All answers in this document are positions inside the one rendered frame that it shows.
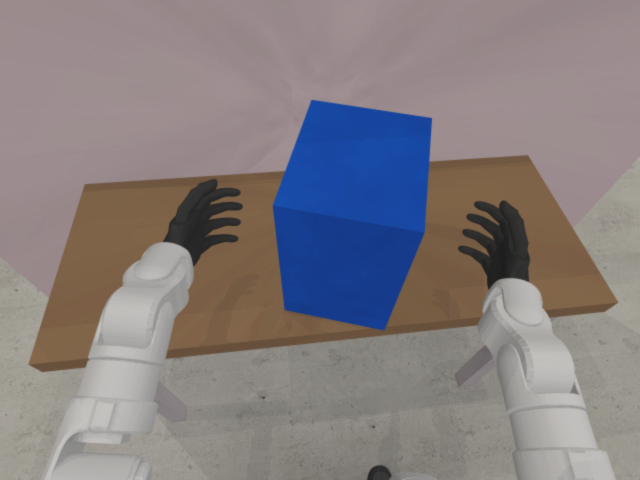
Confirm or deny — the robot left upper arm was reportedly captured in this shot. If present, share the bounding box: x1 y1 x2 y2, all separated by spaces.
49 451 152 480

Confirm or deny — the right robot hand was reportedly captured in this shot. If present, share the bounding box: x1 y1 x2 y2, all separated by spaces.
458 200 530 289

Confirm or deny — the carton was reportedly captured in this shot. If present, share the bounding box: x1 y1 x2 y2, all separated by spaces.
273 100 432 330

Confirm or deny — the left robot forearm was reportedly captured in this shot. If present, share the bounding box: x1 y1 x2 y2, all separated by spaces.
40 242 194 480

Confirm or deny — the right robot forearm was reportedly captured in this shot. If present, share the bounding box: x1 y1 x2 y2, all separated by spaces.
478 278 616 480

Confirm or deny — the table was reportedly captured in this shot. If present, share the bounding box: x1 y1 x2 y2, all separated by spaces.
28 155 619 422

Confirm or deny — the left robot hand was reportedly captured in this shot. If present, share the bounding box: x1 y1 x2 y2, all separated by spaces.
163 179 243 267

